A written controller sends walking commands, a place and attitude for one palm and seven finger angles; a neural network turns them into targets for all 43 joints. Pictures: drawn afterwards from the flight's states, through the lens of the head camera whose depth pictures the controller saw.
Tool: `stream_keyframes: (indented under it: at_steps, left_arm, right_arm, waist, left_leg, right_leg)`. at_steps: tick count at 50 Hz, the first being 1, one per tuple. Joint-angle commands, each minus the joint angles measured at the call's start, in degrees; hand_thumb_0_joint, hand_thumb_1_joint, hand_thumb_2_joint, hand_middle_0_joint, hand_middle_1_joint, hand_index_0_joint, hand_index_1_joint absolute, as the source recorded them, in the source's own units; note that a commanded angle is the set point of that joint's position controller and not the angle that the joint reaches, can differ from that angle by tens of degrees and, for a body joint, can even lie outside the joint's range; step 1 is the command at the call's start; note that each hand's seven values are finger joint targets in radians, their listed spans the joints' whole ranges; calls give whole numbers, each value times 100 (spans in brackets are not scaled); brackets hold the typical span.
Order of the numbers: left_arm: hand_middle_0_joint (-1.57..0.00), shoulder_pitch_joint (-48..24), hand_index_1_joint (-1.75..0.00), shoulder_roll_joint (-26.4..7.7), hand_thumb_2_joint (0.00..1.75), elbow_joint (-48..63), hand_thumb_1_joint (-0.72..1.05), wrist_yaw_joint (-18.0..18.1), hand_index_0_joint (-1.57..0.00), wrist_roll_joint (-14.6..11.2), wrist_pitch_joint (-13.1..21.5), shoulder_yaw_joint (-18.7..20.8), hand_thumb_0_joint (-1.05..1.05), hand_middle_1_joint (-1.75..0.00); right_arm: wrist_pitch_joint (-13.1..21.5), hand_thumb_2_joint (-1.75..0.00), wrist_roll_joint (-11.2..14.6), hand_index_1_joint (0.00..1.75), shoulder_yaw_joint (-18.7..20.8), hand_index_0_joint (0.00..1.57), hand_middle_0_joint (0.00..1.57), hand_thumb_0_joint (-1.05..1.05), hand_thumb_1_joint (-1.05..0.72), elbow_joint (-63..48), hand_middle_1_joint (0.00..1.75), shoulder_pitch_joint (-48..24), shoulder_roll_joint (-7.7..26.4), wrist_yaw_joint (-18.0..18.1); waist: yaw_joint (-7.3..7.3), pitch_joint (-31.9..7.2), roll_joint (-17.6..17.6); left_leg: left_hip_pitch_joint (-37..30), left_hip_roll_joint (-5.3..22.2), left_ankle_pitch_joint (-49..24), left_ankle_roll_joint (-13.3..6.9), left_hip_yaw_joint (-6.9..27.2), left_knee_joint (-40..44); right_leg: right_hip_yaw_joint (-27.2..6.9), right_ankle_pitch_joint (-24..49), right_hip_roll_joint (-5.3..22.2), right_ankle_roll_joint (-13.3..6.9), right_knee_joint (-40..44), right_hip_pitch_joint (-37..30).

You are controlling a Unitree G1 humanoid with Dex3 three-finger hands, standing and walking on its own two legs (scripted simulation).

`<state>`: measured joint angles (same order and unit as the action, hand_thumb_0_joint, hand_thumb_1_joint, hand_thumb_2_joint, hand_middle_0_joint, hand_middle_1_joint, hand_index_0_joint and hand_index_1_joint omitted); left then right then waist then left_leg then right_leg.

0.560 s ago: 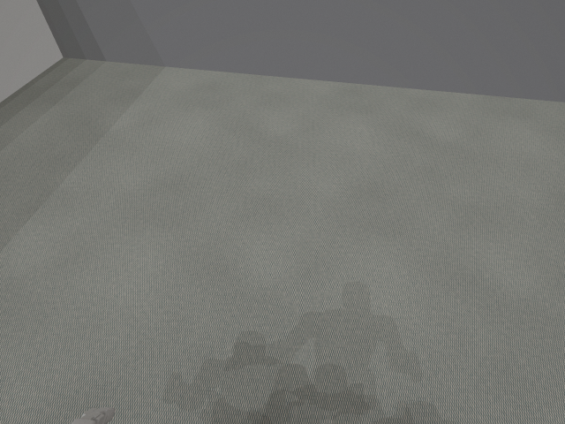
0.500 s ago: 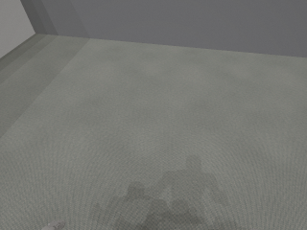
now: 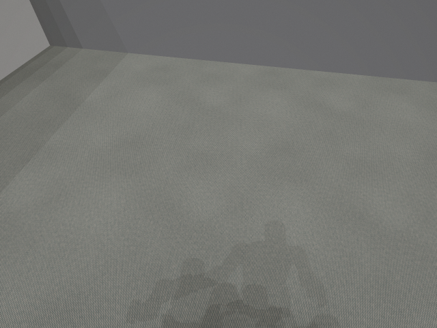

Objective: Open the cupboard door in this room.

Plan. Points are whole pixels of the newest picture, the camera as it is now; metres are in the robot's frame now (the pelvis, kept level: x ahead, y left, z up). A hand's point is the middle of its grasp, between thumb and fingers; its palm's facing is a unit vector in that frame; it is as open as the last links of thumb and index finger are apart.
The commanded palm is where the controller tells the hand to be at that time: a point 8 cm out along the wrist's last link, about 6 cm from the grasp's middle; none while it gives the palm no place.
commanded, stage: stand and wait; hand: left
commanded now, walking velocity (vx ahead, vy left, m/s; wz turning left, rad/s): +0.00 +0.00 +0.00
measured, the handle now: out of the picture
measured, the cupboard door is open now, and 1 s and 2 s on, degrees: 0 0 0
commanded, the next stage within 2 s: turn or walk to find it in 0.34 s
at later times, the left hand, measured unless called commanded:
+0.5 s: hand out of the picture +0.07 +0.24 -0.16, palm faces -0.01 -0.94 -0.33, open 7.4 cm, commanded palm none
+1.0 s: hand out of the picture +0.01 +0.20 -0.17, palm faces +0.21 -0.94 -0.28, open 7.4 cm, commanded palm none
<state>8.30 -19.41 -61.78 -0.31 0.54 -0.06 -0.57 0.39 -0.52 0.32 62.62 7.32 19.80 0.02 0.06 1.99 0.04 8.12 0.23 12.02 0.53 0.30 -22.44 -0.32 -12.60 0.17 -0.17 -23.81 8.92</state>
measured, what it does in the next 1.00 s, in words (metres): steps on the spot: right foot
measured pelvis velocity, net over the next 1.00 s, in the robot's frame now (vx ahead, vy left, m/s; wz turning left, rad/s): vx -0.03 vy -0.02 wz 0.20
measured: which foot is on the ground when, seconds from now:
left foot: down 0.00-1.00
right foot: down 0.00-0.74, up 0.76-0.98, down 1.00-1.00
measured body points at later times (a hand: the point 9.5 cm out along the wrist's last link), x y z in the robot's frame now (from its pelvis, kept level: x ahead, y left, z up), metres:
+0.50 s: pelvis -0.01 +0.00 +0.00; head +0.00 +0.00 +0.45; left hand +0.07 +0.29 -0.13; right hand +0.06 -0.29 -0.14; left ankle +0.00 +0.13 -0.74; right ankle +0.01 -0.12 -0.74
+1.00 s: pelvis -0.03 -0.02 -0.01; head +0.00 -0.02 +0.43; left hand +0.00 +0.25 -0.15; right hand +0.05 -0.24 -0.17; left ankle +0.00 +0.13 -0.74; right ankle -0.03 -0.13 -0.75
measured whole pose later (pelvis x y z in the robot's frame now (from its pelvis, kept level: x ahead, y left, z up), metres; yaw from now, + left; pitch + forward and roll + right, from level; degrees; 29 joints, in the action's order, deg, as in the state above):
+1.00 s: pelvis -0.03 -0.02 -0.01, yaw +12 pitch +1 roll +0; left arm 10.9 -12.6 -52.4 1.3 0.2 -1.5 1.6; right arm -2.8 -0.8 2.6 54.8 14.0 11.5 -0.1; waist 1.0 2.9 1.6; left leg 21.4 -4.6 10.5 1.3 11.0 -31.0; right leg 0.8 -20.7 0.3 1.6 -33.0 15.1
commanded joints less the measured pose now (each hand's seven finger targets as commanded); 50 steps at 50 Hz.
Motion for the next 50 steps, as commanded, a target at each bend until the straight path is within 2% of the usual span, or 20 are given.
stream_keyframes:
  at_steps: [1,10,19,24,27,31,33,34,35,36,37,38,39,40,42,44,47,48,49,50]
  left_arm:
    - [-20,-334,-30,-1225,90,388,90,83,-20,3,151,253,0,-30]
    - [-20,-302,-30,-1253,90,329,90,75,-20,6,154,242,0,-30]
    - [-20,-305,-30,-1254,90,349,90,87,-20,6,158,258,0,-30]
    - [-20,-9,-30,-699,90,410,90,156,-20,9,-26,204,0,-30]
    - [-20,159,-30,-628,90,546,90,188,-20,25,-93,225,0,-30]
    - [-20,199,-30,-720,90,826,90,212,-20,38,-123,315,0,-30]
    - [-20,122,-30,-697,90,986,90,226,-20,58,-138,346,0,-30]
    - [-20,80,-30,-647,90,1059,90,231,-20,65,-145,356,0,-30]
    - [-20,24,-30,-562,90,1121,90,230,-20,62,-160,362,0,-30]
    - [-20,41,-30,-400,90,1169,90,227,-20,46,-177,356,0,-30]
    - [-20,45,-30,-246,90,1227,90,223,-20,32,-167,340,0,-30]
    - [-20,27,-30,-184,90,1278,90,243,-20,31,-155,344,0,-30]
    - [-20,58,-30,-175,90,1283,90,250,-20,31,-145,367,0,-30]
    - [-20,157,-30,-106,90,1259,90,248,-20,16,-128,375,0,-30]
    - [-20,186,-30,33,90,1250,90,220,-20,-4,-99,355,0,-30]
    - [-20,294,-30,173,90,1250,90,218,-20,-39,-100,352,0,-30]
    - [-20,712,-30,185,90,1181,90,218,-20,-44,-83,375,0,-30]
    - [-20,937,-30,141,90,1121,90,232,-20,-36,-67,409,0,-30]
    - [-20,1097,-30,-140,90,1112,90,258,-20,19,-35,469,0,-30]
    - [-20,1046,-30,-653,90,1180,90,290,-20,113,0,584,0,-30]
  right_arm:
    - [169,-90,-10,30,203,20,20,0,-90,-347,30,-355,1159,78]
    - [150,-90,-12,30,197,20,20,0,-90,-244,30,-270,1179,61]
    - [154,-90,-8,30,199,20,20,0,-90,-242,30,-274,1179,51]
    - [3,-90,-30,30,110,20,20,0,-90,-333,30,-27,566,23]
    - [-83,-90,-40,30,127,20,20,0,-90,-488,30,142,423,10]
    - [-162,-90,-33,30,220,20,20,0,-90,-702,30,304,345,2]
    - [-185,-90,-35,30,276,20,20,0,-90,-791,30,459,294,-6]
    - [-181,-90,-42,30,294,20,20,0,-90,-827,30,538,286,-10]
    - [-170,-90,-55,30,305,20,20,0,-90,-860,30,605,323,-17]
    - [-155,-90,-80,30,333,20,20,0,-90,-903,30,614,428,-20]
    - [-122,-90,-90,30,390,20,20,0,-90,-971,30,688,625,-2]
    - [-95,-90,-77,30,439,20,20,0,-90,-979,30,818,655,41]
    - [-89,-90,-69,30,451,20,20,0,-90,-987,30,856,640,84]
    - [-92,-90,-72,30,452,20,20,0,-90,-1017,30,769,589,113]
    - [-103,-90,-79,30,470,20,20,0,-90,-1067,30,731,499,140]
    - [-135,-90,-93,30,503,20,20,0,-90,-1077,30,752,470,147]
    - [-187,-90,-72,30,543,20,20,0,-90,-1130,30,647,427,109]
    - [-206,-90,-47,30,548,20,20,0,-90,-1186,30,555,369,86]
    - [-220,-90,4,30,529,20,20,0,-90,-1260,30,534,137,50]
    - [-223,-90,10,30,491,20,20,0,-90,-1415,30,574,-226,27]
  waist:
    - [-5,-283,-65]
    - [5,-238,-133]
    - [-10,-306,-40]
    - [-46,-205,-5]
    - [-44,-280,-166]
    - [-4,-399,-526]
    - [77,-400,-570]
    - [123,-412,-460]
    - [154,-355,-107]
    - [157,-264,528]
    - [166,-252,1109]
    - [215,-335,1321]
    - [180,-448,1144]
    - [110,-559,970]
    - [118,-695,817]
    - [121,-754,823]
    - [-36,-761,738]
    - [-139,-759,682]
    - [-193,-678,36]
    - [-185,-388,-1510]
  left_leg:
    - [7,608,-457,-232,515,395]
    - [38,596,-241,-210,518,408]
    - [104,612,-567,-218,576,341]
    - [611,564,-637,-175,642,28]
    - [866,450,-701,-149,634,-333]
    - [962,231,-486,-120,495,-1071]
    - [912,225,-341,-135,484,-1247]
    - [854,283,-422,-170,589,-1143]
    - [880,414,-580,-254,908,-861]
    - [1008,718,-590,-459,1600,-330]
    - [946,1230,-864,-825,2551,273]
    - [659,1450,-1403,-1149,3048,544]
    - [400,1485,-1748,-1300,3054,444]
    - [193,1406,-2021,-1339,2873,246]
    - [58,1202,-2375,-1271,2520,8]
    - [45,1092,-2419,-1221,2501,-45]
    - [525,776,-1892,-927,2326,-213]
    - [974,572,-1240,-711,2209,-350]
    - [1824,211,-216,-396,1797,-885]
    - [2920,-538,1238,55,607,-2240]
  right_leg:
    - [-654,315,665,-186,560,83]
    - [-745,-78,667,-191,697,205]
    - [-623,304,688,-169,545,71]
    - [-414,210,764,-33,182,129]
    - [-435,257,916,-67,53,168]
    - [-585,212,1337,-329,42,436]
    - [-491,89,1438,-392,-100,696]
    - [-368,16,1358,-349,-295,819]
    - [-85,-207,1108,-199,-663,951]
    - [264,-643,646,28,-1250,1080]
    - [507,-1070,159,210,-2067,1253]
    - [202,-1856,84,199,-2836,1580]
    - [-59,-1977,147,170,-3265,1776]
    - [-164,-1896,181,182,-3333,1870]
    - [-92,-1792,133,230,-2975,1743]
    - [-46,-1714,46,247,-2371,1453]
    - [104,-918,-104,251,-985,531]
    - [134,-389,-34,247,-238,-74]
    - [-380,-365,575,76,353,-762]
    - [-2087,-583,2141,-524,920,-935]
